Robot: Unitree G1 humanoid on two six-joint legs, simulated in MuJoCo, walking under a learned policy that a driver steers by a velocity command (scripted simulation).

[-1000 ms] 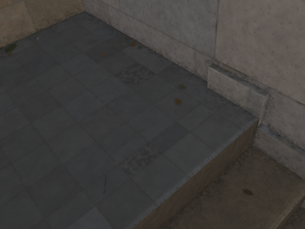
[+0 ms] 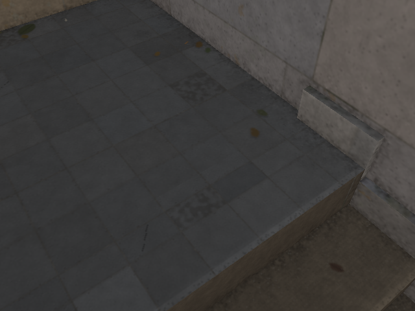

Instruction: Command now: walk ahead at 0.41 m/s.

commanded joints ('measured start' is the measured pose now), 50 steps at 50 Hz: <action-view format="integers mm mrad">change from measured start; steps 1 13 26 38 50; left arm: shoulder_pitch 66 -20 -259 -441 -77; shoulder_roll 26 110 3 66 -15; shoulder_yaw -26 3 -55 2 -72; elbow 64 38 -188 -310 37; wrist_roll -10 -52 -48 -44 50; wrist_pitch -7 8 -43 -26 24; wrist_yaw -7 4 -50 -60 -2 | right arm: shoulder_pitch -154 28 218 375 -136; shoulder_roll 138 -120 10 -160 145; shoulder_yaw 77 -24 8 -36 122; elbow -235 -70 172 166 -355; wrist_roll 2 -65 -92 -52 -2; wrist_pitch -15 24 6 4 -20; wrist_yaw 22 -9 -10 -47 76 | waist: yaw -53 -175 -30 -58 -171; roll -22 -67 -2 230 -61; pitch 39 -46 112 69 86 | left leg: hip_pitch -611 272 426 1032 -608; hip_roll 71 31 239 280 84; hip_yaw -153 -164 -216 -13 -207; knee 282 -1265 -1883 -1966 272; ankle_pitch -42 -117 27 1338 224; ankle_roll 22 97 101 49 22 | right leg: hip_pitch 193 67 -910 -338 -68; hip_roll -364 -204 -31 56 -326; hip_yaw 327 -51 140 -180 150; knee -243 238 1227 185 -304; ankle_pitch -264 903 188 49 -110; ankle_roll -126 -91 -13 -54 -79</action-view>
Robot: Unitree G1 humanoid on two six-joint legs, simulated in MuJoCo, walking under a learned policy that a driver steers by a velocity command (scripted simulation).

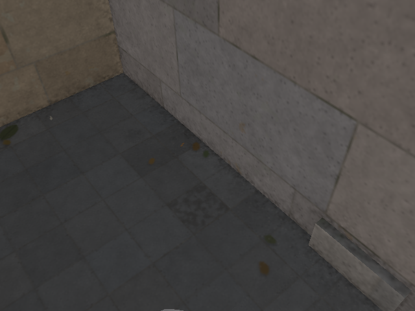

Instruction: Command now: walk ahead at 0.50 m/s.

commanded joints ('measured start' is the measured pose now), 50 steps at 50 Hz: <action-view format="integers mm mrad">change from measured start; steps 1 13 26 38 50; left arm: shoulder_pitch -223 -1 -337 -407 -201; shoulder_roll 5 179 71 220 185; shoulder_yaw -64 14 -42 49 36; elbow -61 -78 -363 -371 -252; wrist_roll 5 -25 -7 -62 -28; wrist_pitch -8 -35 -95 -137 -116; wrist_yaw -2 35 13 8 41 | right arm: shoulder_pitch -36 73 189 294 108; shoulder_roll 118 -185 -110 -177 -50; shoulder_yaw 100 -41 -48 -95 -49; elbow -240 -64 144 85 -26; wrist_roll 3 -68 -40 -30 -45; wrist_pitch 10 20 -12 38 25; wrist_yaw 28 -11 -38 -62 -59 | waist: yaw -202 -183 21 -26 -68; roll -122 38 -42 154 -110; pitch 149 -292 -29 -47 -25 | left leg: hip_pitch -166 721 632 1137 649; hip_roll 85 88 30 81 59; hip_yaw -49 -368 -159 -293 -29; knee -230 -1671 -2195 -1910 -1544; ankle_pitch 137 -489 432 1015 154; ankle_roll -13 184 7 23 -180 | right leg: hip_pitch -355 37 -533 -81 -56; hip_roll -269 -198 -55 54 -227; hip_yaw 66 -26 66 77 183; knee -357 477 834 -59 -165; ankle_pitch -195 1338 305 170 822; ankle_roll -75 -149 32 12 -172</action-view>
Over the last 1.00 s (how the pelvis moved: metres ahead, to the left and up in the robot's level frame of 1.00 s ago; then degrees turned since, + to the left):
0.37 0.04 0.17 -1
